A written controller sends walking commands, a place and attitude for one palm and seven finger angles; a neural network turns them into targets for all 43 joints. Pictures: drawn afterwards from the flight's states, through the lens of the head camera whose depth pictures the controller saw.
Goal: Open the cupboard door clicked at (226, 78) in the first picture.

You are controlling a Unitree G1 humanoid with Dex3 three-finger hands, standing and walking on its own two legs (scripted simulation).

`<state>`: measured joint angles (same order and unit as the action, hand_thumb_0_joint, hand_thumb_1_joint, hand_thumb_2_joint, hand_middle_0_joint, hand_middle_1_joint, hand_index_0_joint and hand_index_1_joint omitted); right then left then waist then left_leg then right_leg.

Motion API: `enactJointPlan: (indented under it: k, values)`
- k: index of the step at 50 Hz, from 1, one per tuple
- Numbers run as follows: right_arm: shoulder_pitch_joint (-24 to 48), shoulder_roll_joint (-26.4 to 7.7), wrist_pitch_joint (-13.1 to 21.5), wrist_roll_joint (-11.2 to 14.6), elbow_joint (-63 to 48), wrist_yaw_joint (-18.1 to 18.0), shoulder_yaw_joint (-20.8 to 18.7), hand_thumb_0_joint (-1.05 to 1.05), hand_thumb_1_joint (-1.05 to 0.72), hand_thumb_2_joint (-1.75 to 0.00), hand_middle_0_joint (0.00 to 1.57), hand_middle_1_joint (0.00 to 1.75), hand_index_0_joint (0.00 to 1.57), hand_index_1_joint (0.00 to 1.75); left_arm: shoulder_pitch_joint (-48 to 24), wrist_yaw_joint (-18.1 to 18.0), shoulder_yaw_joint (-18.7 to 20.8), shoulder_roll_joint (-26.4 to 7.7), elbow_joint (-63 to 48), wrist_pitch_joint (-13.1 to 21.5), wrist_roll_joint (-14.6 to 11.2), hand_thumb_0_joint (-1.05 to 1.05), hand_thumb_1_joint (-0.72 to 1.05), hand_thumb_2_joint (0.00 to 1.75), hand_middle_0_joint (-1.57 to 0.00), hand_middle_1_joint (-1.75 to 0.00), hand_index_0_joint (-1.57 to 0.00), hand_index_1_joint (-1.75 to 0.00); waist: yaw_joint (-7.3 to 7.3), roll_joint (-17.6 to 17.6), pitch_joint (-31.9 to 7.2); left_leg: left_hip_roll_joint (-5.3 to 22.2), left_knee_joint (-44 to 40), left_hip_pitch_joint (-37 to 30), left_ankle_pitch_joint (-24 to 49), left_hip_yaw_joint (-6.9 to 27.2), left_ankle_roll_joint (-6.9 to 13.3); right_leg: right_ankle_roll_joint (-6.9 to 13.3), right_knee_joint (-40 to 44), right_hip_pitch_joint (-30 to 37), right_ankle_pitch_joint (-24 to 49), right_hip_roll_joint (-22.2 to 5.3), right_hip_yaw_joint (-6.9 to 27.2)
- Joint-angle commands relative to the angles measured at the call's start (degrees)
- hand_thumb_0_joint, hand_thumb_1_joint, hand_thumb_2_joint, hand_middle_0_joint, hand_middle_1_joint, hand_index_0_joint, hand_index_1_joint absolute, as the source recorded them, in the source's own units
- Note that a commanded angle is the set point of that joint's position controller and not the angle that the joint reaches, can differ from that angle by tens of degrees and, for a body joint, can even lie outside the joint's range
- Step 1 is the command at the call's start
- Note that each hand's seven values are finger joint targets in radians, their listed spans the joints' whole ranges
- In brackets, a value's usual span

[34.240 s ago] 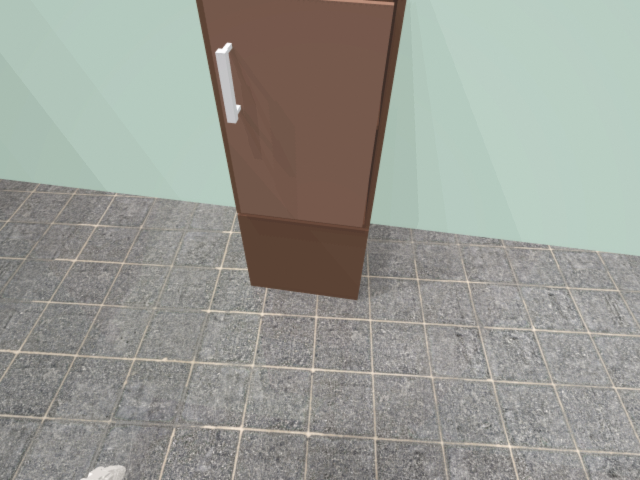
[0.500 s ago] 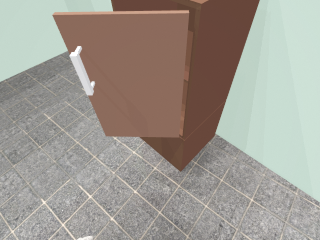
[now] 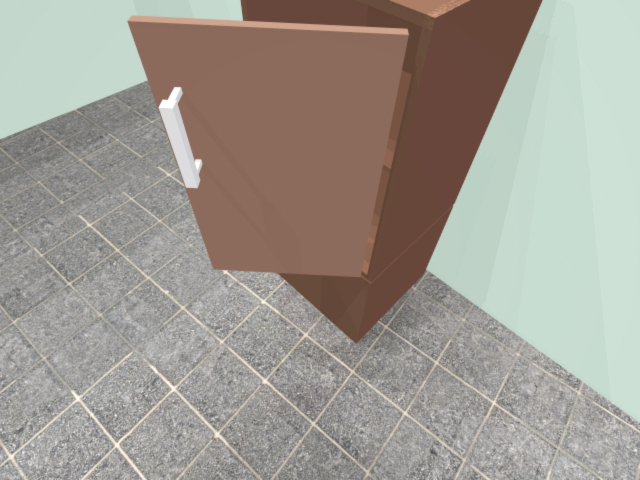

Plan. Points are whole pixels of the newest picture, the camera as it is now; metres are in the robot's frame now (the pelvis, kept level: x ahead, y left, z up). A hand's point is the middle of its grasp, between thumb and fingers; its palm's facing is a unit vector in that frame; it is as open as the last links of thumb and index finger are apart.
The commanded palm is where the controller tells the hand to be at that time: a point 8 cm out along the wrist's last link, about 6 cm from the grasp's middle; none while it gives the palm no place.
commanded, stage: come to a stop and stand still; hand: left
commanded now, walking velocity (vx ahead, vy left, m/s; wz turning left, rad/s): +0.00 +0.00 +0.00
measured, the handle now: (185, 140) +0.58 +0.26 +0.07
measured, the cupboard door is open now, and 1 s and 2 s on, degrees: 42 42 42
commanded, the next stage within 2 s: look again from close up in 0.36 s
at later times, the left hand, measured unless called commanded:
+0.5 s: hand out of the picture +0.01 +0.15 -0.18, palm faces -0.02 -0.98 -0.21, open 7.4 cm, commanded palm none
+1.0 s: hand out of the picture +0.01 +0.16 -0.18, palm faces -0.02 -0.98 -0.21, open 7.4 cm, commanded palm none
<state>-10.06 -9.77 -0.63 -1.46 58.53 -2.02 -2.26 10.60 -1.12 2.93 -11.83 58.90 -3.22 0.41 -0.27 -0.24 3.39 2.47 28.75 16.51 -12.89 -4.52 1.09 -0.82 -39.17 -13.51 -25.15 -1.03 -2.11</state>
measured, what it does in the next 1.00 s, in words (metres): steps on the spot: right foot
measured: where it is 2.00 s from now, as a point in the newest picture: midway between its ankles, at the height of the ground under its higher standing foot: outside the picture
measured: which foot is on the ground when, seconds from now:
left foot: down 0.00-1.00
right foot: up 0.00-0.02, down 0.04-1.00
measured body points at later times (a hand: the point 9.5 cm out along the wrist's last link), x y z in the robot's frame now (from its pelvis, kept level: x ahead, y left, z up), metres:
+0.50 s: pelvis -0.01 -0.03 -0.01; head +0.00 -0.03 +0.44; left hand +0.02 +0.20 -0.16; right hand +0.00 -0.26 -0.16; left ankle +0.02 +0.11 -0.74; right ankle -0.06 -0.13 -0.74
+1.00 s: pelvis +0.00 -0.02 +0.00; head +0.01 -0.02 +0.45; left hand +0.01 +0.22 -0.16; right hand +0.03 -0.25 -0.16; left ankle +0.02 +0.11 -0.74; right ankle -0.06 -0.13 -0.74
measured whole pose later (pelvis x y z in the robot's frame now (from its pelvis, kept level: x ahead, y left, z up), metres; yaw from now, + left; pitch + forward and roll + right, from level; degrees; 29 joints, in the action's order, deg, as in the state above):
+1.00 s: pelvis +0.00 -0.02 +0.00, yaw -2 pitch -1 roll +0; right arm -12.0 -9.9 0.9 -0.6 62.8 -1.0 0.3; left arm 16.2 -1.3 -0.2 -11.2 62.2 0.4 0.9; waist 0.4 1.2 1.6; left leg 3.3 28.3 14.1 -13.2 -5.4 -0.9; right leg 0.5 -27.9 -6.9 -20.2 -0.3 -0.8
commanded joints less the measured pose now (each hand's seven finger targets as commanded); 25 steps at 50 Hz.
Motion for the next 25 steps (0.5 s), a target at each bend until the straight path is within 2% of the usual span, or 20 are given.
enactJointPlan:
  k: [1, 2, 3, 4, 5, 6, 8, 9, 10, 12, 13, 18, 25]
  values:
    - [0.7, -10.4, 0.9, 1.8, -5.5, 0.0, -2.2, 0.0, -0.9, -0.9, 0.2, 0.3, 0.2, 0.3, 10.8, -2.6, -0.8, -3.8, -2.3, 3.3, 1.4, 0.0, 0.9, 0.9, -0.2, -0.3, -0.2, -0.3, 2.7, 2.4, -3.2, 7.4, 7.0, -6.8, 16.4, 3.5, 0.2, 0.1, 22.6, -1.6, 25.1, -5.0, 6.4]
    - [-2.9, -5.7, 0.5, 1.2, -7.2, 1.3, -1.4, 0.0, -0.9, -0.9, 0.2, 0.3, 0.2, 0.3, 5.5, -2.4, -1.1, -7.1, -4.7, 4.0, 1.4, 0.0, 0.9, 0.9, -0.2, -0.3, -0.2, -0.3, -1.79, 7.0, -3.3, 2.1, 7.3, -0.6, -3.7, 1.2, -1.2, 3.9, 21.5, -2.3, 17.6, -9.3, 11.3]
    - [-2.1, -4.9, 0.0, 0.4, -7.3, 2.2, -0.7, 0.0, -0.9, -0.9, 0.2, 0.3, 0.2, 0.3, 3.8, -1.8, -1.0, -8.4, -5.5, 4.8, 1.3, 0.0, 0.9, 0.9, -0.2, -0.3, -0.2, -0.3, -1.34, 2.7, -5.1, 0.1, 6.6, -1.4, -5.3, 0.0, -2.1, 5.9, 19.6, -1.6, 17.3, -10.0, 10.4]
    - [-2.8, -5.2, 0.3, 0.1, -7.3, 2.1, -0.7, 0.0, -0.9, -0.9, 0.2, 0.3, 0.2, 0.3, 4.0, -1.9, -0.5, -8.2, -5.6, 5.3, 1.1, 0.0, 0.9, 0.9, -0.2, -0.3, -0.2, -0.3, -1.99, 5.1, -5.9, 0.1, 6.4, 0.2, -2.1, 0.4, -1.3, 6.5, 15.9, 1.5, 25.5, -8.0, 9.3]
    - [-3.6, -5.6, 0.6, 0.2, -7.3, 1.8, -0.6, 0.0, -0.9, -0.9, 0.2, 0.3, 0.2, 0.3, 4.6, -2.1, -0.6, -7.5, -5.7, 5.5, 0.8, 0.0, 0.9, 0.9, -0.2, -0.3, -0.2, -0.3, -1.77, 6.9, -6.8, 0.8, 5.3, -0.7, 2.2, 1.0, -0.5, 6.2, 13.5, 3.0, 31.3, -7.5, 8.1]
    - [-3.9, -5.8, 0.9, 0.4, -7.1, 1.6, -0.4, 0.0, -0.9, -0.9, 0.2, 0.3, 0.2, 0.3, 5.5, -2.1, -0.9, -6.8, -5.6, 5.5, 0.8, 0.0, 0.9, 0.9, -0.2, -0.3, -0.2, -0.3, -1.48, 5.9, -7.2, 1.2, 4.0, -2.7, 4.8, 1.4, -0.2, 5.6, 12.4, 2.4, 32.4, -7.1, 7.2]
    - [-4.7, -6.5, 1.1, 0.4, -6.5, 1.3, -0.3, 0.0, -0.9, -0.9, 0.2, 0.3, 0.2, 0.3, 6.4, -1.8, -1.1, -6.2, -5.8, 4.9, 0.8, 0.0, 0.9, 0.9, -0.2, -0.3, -0.2, -0.3, -1.33, -1.0, -5.5, 3.3, 1.7, -5.9, 10.3, 2.9, 0.6, 4.1, 11.1, -1.1, 23.5, -4.8, 5.0]
    - [-4.2, -7.1, 1.0, 0.4, -6.3, 1.3, -0.2, 0.0, -0.9, -0.9, 0.2, 0.3, 0.2, 0.3, 6.9, -1.6, -1.2, -6.3, -5.7, 4.5, 0.7, 0.0, 0.9, 0.9, -0.2, -0.3, -0.2, -0.3, -0.84, -1.9, -2.9, 4.0, 1.5, -4.5, 9.2, 4.1, 1.1, 3.5, 11.6, -2.8, 17.7, -3.6, 4.5]
    - [-3.9, -7.3, 0.7, 0.4, -6.5, 1.2, -0.2, 0.0, -0.9, -0.9, 0.2, 0.3, 0.2, 0.3, 7.3, -1.5, -1.2, -6.1, -5.7, 4.2, 0.7, 0.0, 0.9, 0.9, -0.2, -0.3, -0.2, -0.3, -0.65, 0.1, -0.4, 4.3, 0.6, -2.2, 5.1, 4.4, 1.2, 3.3, 13.0, -4.1, 12.7, -3.2, 4.8]
    - [-3.5, -7.1, 0.5, 0.3, -6.5, 1.4, 0.0, 0.0, -0.9, -0.9, 0.2, 0.3, 0.2, 0.3, 7.5, -1.3, -1.6, -6.1, -5.6, 4.2, 0.8, 0.0, 0.9, 0.9, -0.2, -0.3, -0.2, -0.3, -0.79, 4.0, 2.4, 2.9, 0.5, -0.7, -1.9, 3.1, 0.3, 3.9, 16.6, -6.9, 5.3, -4.1, 7.1]
    - [-4.2, -6.5, 0.5, 0.3, -6.1, 1.5, 0.2, 0.0, -0.9, -0.9, 0.2, 0.3, 0.2, 0.3, 7.3, -1.3, -1.6, -6.2, -5.5, 4.3, 0.8, 0.0, 0.9, 0.9, -0.2, -0.3, -0.2, -0.3, -1.01, 3.4, 2.2, 2.6, 0.2, -1.4, -1.8, 2.8, 0.2, 4.1, 17.2, -7.2, 4.7, -4.4, 7.3]
    - [-5.2, -6.0, 1.2, 0.4, -3.9, 1.3, 0.8, 0.0, -0.9, -0.9, 0.2, 0.3, 0.2, 0.3, 8.4, -1.1, -1.7, -6.1, -4.6, 4.5, 0.6, 0.0, 0.9, 0.9, -0.2, -0.3, -0.2, -0.3, -0.32, 2.2, 0.9, 3.1, -1.3, -2.3, 0.5, 2.9, 0.2, 3.7, 17.0, -5.1, 6.4, -3.9, 6.9]
    - [-5.7, -6.2, 1.9, 0.5, -1.1, 1.0, 1.2, 0.0, -0.9, -0.9, 0.2, 0.3, 0.2, 0.3, 9.4, -0.9, -1.6, -6.1, -2.7, 4.7, 0.4, 0.0, 0.9, 0.9, -0.2, -0.3, -0.2, -0.3, 0.39, 1.1, -1.4, 3.8, -1.5, -3.5, 6.2, 2.9, 0.2, 3.3, 15.9, -1.1, 15.7, -4.2, 6.2]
